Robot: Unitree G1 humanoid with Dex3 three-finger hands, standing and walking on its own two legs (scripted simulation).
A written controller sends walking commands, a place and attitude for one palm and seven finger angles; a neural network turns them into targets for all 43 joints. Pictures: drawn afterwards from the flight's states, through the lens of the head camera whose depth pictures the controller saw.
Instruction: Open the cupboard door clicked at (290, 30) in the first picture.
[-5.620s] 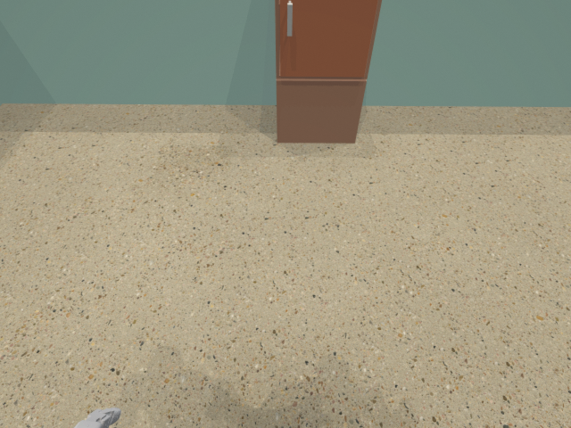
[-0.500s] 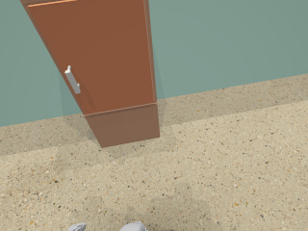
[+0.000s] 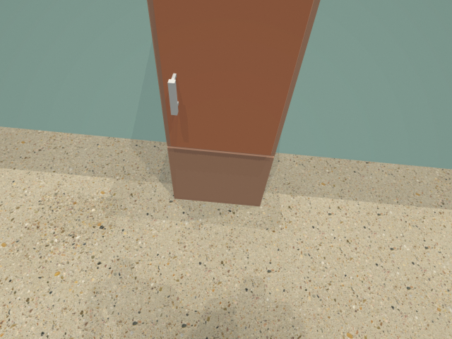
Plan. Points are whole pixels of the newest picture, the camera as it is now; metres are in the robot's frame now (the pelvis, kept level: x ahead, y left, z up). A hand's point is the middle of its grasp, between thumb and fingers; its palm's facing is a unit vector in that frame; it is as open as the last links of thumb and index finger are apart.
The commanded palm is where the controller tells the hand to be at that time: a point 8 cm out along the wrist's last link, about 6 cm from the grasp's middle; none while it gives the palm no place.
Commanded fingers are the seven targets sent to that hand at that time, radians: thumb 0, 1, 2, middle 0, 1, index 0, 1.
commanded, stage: take the last steps up to it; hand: left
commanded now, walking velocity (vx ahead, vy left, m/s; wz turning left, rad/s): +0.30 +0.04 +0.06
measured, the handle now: (174, 94) +0.82 +0.26 -0.07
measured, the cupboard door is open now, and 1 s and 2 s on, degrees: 0 0 0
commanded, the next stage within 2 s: come to a stop and stand still in 0.76 s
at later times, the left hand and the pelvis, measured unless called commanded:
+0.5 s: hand (167, 283) +0.25 +0.15 -0.16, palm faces +0.02 -0.98 -0.19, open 7.4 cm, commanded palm none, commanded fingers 0.00 0.90 0.90 -0.20 -0.30 -0.20 -0.30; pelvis +0.14 -0.02 -0.01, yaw +2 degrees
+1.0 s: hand (143, 289) +0.24 +0.20 -0.18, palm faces +0.11 -0.98 -0.14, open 7.4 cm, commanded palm none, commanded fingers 0.00 0.90 0.90 -0.20 -0.30 -0.20 -0.30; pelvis +0.29 +0.04 +0.00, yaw +1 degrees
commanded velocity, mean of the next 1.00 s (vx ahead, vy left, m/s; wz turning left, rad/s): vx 0.16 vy -0.01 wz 0.01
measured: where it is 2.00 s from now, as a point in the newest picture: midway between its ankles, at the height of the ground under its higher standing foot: outside the picture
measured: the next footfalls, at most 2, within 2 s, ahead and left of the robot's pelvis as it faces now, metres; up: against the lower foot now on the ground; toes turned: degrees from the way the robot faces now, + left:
right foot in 0.40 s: +0.24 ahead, -0.12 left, +0.00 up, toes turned -7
left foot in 0.86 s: +0.36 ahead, +0.13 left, +0.00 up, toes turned +9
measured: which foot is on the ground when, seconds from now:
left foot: down 0.00-0.42, up 0.44-0.84, down 0.86-1.00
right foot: up 0.00-0.38, down 0.40-0.88, up 0.90-1.00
